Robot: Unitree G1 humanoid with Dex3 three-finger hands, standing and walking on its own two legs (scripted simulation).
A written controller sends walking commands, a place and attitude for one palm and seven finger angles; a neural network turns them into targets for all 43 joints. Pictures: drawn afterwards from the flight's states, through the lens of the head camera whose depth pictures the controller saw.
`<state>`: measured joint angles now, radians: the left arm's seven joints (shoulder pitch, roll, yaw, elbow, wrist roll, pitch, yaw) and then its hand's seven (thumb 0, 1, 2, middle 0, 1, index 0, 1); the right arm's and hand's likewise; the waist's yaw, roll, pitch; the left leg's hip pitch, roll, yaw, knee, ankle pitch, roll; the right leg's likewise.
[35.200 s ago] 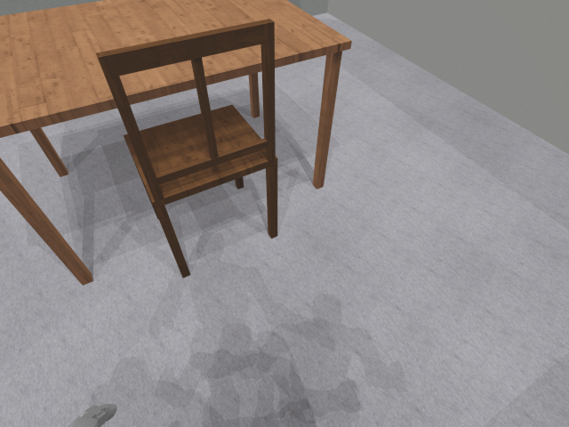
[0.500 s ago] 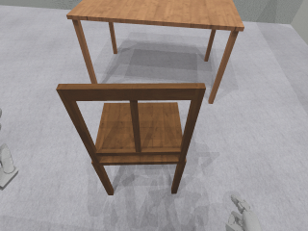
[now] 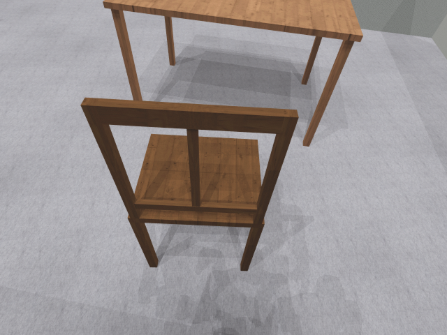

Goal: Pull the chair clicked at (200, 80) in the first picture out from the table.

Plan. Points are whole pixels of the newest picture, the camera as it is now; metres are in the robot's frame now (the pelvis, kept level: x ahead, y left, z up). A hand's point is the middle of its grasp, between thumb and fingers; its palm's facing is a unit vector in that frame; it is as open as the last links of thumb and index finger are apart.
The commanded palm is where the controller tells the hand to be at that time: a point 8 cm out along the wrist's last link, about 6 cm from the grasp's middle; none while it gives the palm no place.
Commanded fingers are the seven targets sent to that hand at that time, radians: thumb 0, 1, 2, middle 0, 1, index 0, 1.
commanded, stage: let the arm hang, fingers relaxed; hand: left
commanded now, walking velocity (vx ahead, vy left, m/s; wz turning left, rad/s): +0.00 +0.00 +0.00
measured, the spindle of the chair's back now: (194, 171) +0.50 +0.10 -0.07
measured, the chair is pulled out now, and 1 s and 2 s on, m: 0.74 0.74 0.74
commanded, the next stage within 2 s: look to check the result in 0.74 s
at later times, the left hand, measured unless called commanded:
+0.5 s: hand out of the picture +0.00 +0.16 -0.17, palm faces +0.01 -0.98 -0.19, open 7.3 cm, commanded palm none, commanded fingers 0.00 0.90 0.90 -0.20 -0.30 -0.20 -0.30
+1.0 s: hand out of the picture +0.00 +0.16 -0.17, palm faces +0.02 -0.98 -0.18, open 7.3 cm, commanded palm none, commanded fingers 0.00 0.90 0.90 -0.20 -0.30 -0.20 -0.30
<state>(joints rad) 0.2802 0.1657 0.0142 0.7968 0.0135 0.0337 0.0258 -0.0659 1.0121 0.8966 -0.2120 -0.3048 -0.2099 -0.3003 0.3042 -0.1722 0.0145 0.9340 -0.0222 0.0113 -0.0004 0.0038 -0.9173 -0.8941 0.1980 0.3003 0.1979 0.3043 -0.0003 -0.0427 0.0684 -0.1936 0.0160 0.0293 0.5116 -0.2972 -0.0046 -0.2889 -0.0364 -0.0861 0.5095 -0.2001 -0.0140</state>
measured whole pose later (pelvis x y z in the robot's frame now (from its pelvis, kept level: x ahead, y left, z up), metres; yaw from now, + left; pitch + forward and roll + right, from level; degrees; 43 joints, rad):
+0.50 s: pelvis +0.00 +0.00 +0.00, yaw -1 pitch -1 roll +0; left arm 0.32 0.13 -0.01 1.06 0.01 0.02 0.03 0.00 0.91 0.90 -0.20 -0.30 -0.20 -0.30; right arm 0.41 -0.11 0.02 1.07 -0.01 -0.01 -0.02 0.00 -0.91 -0.89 0.20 0.30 0.20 0.30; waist 0.00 0.02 0.04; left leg -0.17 0.03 0.04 0.46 -0.27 -0.01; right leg -0.28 -0.02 -0.07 0.46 -0.17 -0.02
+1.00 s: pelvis +0.01 +0.00 +0.01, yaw -1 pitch -1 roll +0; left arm 0.31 0.12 0.00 1.07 0.01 0.01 0.03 0.01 0.92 0.90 -0.20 -0.30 -0.20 -0.30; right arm 0.35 -0.12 0.01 1.07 -0.01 -0.02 -0.03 0.00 -0.91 -0.89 0.19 0.30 0.19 0.30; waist 0.00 0.01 0.06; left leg -0.14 0.02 0.04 0.43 -0.27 -0.01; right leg -0.26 -0.03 -0.07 0.45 -0.18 -0.02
